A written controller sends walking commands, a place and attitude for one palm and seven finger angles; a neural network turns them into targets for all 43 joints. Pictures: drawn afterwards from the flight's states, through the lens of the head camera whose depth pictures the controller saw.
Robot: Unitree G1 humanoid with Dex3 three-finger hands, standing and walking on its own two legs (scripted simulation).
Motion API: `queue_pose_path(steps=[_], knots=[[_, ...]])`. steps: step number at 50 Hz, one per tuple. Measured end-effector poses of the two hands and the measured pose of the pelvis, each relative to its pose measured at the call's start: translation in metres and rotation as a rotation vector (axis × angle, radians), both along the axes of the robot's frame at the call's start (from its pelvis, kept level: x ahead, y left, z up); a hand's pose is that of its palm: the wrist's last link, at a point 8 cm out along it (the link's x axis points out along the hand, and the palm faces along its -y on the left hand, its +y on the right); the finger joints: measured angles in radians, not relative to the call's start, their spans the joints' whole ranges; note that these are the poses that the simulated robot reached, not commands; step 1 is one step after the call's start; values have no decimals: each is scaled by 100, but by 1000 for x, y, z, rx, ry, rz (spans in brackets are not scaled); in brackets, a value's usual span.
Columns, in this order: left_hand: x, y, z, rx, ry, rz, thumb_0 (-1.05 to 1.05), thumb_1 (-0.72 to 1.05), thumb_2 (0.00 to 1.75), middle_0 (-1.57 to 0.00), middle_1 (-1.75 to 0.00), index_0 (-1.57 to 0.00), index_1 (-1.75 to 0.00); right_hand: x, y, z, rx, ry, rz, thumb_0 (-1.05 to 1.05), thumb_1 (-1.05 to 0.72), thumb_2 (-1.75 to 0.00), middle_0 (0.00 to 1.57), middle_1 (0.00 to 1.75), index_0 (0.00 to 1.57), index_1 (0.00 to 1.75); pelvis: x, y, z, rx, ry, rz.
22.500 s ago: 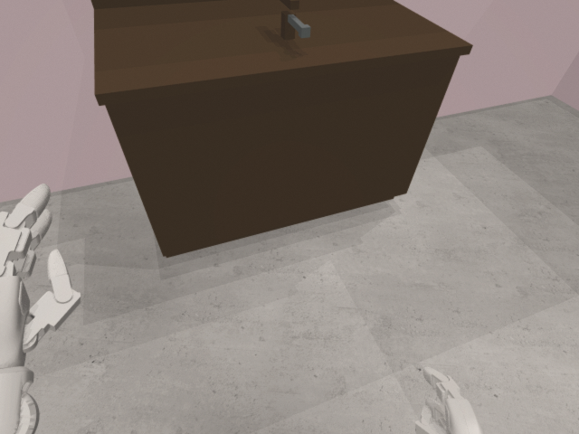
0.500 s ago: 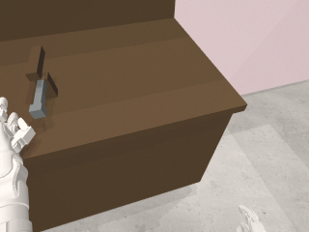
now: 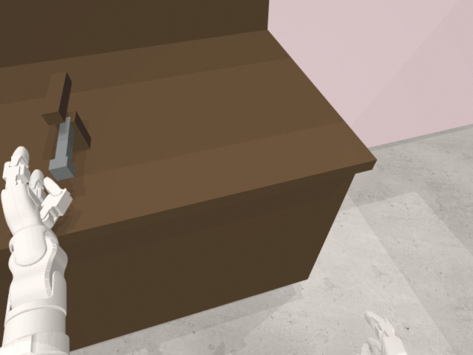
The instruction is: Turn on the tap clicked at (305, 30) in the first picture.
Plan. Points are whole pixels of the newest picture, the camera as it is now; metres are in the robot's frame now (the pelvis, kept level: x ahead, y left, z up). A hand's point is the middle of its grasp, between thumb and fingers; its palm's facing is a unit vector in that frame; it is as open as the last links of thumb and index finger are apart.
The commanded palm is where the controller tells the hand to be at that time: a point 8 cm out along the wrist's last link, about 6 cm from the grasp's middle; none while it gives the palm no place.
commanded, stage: push the lever round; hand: left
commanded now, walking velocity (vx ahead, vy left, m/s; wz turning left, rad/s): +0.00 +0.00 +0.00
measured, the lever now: (62, 168) +0.37 +0.34 +0.12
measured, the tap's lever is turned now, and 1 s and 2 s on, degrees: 1 25 55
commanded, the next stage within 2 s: none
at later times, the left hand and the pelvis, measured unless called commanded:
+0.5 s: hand (88, 188) +0.34 +0.28 +0.10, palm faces +0.67 -0.74 -0.05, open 7.4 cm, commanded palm +0.30 +0.30 +0.10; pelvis +0.00 +0.01 +0.00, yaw +1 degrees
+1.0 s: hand (112, 178) +0.36 +0.25 +0.11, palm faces +0.74 -0.67 -0.06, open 7.4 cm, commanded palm +0.32 +0.27 +0.10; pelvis -0.01 +0.00 +0.00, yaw +1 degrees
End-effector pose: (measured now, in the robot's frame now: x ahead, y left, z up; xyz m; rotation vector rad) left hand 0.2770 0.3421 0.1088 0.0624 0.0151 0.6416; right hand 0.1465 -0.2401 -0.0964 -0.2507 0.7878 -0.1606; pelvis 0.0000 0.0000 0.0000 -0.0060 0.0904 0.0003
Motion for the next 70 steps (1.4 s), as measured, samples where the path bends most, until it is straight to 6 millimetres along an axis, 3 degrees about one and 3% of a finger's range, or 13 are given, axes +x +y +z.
queue_pose_path(steps=[31, 70], knots=[[17, -45, -2, -9, -9, 117, -1, 99, 99, -15, -15, -15, -15, 5, 21, -3, 2, 41, 47, 1, -91, -90, 20, 30, 21, 30, -7, 7, 2, -2, -7, 20], [58, -99, 0, -20, 29, 268, -3, 93, 95, -15, -15, -15, -15, -14, 7, -13, 14, 143, 6, 1, -91, -90, 20, 30, 21, 30, -8, 2, -1, 2, 19, 15]])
